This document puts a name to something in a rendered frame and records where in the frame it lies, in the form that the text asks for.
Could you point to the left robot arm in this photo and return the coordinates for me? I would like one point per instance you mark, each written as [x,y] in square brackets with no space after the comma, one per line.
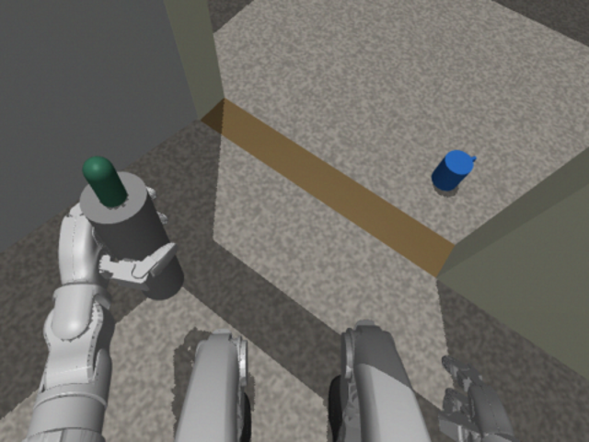
[75,385]

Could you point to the right robot hand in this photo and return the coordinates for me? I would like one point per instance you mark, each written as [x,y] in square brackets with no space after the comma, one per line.
[470,418]

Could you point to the left robot hand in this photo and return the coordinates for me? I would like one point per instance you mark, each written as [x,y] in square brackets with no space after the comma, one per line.
[83,256]

